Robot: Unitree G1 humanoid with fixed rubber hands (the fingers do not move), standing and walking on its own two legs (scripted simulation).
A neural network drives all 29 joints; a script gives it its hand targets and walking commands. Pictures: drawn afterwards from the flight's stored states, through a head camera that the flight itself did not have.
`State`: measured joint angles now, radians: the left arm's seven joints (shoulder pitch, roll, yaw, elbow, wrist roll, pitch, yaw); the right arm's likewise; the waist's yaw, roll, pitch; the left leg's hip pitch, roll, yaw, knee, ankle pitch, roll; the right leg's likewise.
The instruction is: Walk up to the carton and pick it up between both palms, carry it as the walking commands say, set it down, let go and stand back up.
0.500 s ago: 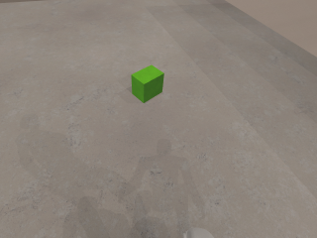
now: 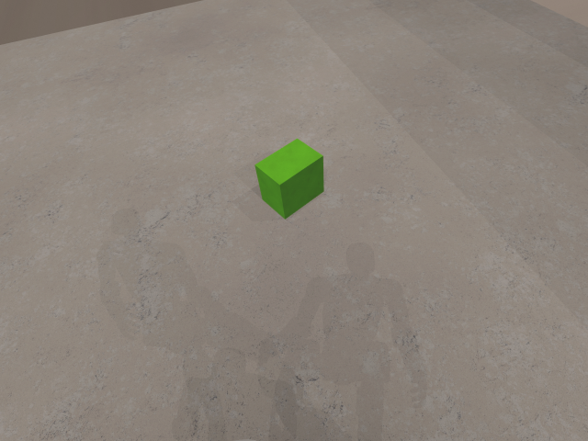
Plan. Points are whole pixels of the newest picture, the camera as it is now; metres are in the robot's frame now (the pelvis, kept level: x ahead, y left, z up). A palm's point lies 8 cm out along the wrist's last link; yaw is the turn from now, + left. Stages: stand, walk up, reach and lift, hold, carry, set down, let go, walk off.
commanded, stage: walk up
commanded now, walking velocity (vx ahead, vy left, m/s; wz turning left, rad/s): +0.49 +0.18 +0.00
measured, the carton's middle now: (291, 178) +1.22 +0.10 -0.66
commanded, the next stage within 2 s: none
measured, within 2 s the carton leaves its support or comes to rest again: neither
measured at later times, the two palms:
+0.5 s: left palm (103, 380) +0.23 +0.36 -0.14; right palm (397, 320) +0.32 -0.15 -0.13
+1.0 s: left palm (192, 200) +0.63 +0.28 -0.14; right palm (390, 303) +0.35 -0.14 -0.12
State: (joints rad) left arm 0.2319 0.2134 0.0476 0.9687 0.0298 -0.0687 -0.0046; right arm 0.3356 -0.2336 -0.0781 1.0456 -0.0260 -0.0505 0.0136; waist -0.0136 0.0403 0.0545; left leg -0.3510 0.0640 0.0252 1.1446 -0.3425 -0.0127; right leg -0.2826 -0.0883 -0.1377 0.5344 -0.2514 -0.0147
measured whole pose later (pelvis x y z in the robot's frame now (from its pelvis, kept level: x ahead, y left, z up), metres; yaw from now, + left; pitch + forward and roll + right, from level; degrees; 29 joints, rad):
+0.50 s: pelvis +0.24 +0.10 +0.00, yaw -2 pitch +1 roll -1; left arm 0.34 0.23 0.06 1.02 0.03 -0.06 0.00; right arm 0.15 -0.21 -0.05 1.00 -0.03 -0.07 0.03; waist 0.02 0.00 0.05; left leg -0.36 0.04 0.15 0.53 -0.20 0.06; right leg -0.32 -0.13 -0.02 1.15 -0.43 0.04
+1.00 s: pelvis +0.48 +0.07 +0.00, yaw +1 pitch +2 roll -2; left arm 0.06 0.19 0.04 0.94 0.02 -0.01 -0.04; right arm 0.55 -0.12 -0.03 1.09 -0.02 -0.09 -0.02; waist -0.10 0.00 0.04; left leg 0.13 0.08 0.09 0.23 -0.39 -0.03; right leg -0.52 -0.07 -0.14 0.58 -0.13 0.04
